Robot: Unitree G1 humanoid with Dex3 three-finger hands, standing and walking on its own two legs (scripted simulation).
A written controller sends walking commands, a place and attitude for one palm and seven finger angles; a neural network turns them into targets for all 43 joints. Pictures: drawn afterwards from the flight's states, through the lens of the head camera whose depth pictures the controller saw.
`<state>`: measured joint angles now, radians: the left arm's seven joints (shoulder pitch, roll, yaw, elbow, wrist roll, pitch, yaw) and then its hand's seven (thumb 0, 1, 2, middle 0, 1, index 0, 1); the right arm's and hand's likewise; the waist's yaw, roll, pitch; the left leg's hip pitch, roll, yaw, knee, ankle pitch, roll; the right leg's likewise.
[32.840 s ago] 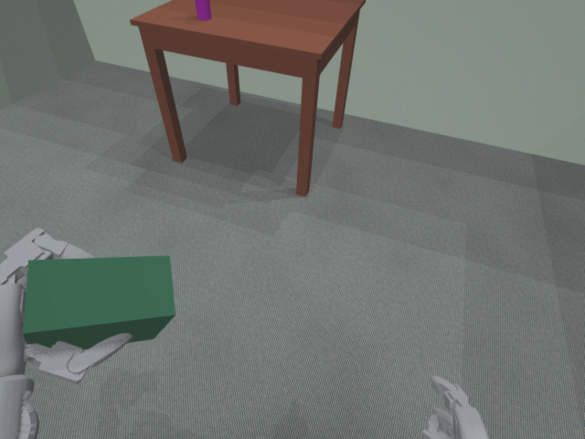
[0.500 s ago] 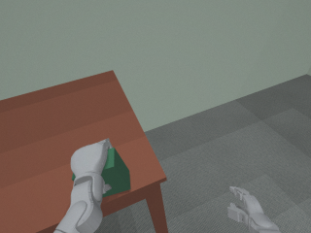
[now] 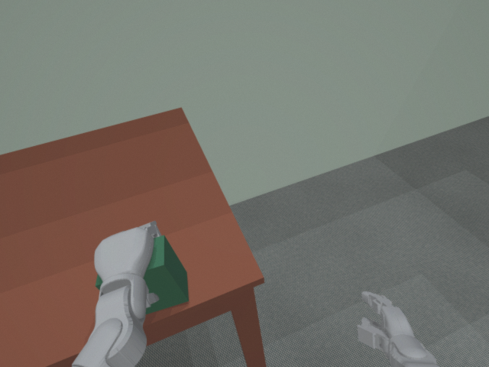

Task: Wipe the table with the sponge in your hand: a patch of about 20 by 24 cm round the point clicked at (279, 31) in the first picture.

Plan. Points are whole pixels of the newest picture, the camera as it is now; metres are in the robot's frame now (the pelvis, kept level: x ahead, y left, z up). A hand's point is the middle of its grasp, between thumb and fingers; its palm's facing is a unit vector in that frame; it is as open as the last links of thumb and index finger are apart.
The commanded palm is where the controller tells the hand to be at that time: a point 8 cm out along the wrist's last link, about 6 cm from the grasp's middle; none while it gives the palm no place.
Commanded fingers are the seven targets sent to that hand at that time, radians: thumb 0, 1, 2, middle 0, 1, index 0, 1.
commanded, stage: wipe forward along the middle lane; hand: left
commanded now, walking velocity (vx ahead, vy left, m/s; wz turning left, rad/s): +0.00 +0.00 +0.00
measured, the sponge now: (151, 284) +0.26 +0.21 +0.01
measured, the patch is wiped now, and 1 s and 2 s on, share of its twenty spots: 1.00 1.00 1.00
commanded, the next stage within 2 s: slide back across to the first lane in 1.42 s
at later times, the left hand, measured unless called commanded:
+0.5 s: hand (134, 246) +0.31 +0.25 +0.05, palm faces -0.04 -0.06 -1.00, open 10.2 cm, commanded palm +0.29 +0.26 +0.08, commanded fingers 0.00 0.10 1.30 -1.20 -1.60 -1.20 -1.60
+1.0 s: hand (129, 227) +0.35 +0.28 +0.05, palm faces -0.07 -0.03 -1.00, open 10.2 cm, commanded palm +0.33 +0.29 +0.08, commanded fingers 0.00 0.10 1.30 -1.20 -1.60 -1.20 -1.60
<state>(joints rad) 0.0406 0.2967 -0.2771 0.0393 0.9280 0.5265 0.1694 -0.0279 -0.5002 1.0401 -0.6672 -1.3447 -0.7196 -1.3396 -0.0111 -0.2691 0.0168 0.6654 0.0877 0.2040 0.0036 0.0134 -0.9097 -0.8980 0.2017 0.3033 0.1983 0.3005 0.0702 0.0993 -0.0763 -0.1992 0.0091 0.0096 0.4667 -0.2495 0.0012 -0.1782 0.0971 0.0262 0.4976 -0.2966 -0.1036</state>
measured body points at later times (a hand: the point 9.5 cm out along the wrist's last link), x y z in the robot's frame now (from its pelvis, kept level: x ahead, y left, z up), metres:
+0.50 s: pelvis -0.01 +0.00 +0.00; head -0.02 -0.05 +0.44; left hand +0.31 +0.25 +0.10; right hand +0.19 -0.24 -0.12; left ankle +0.00 +0.14 -0.74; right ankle -0.02 -0.05 -0.74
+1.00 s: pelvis -0.01 +0.00 -0.01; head +0.00 -0.04 +0.44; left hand +0.35 +0.28 +0.10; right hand +0.16 -0.25 -0.13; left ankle +0.00 +0.14 -0.74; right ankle -0.02 -0.05 -0.74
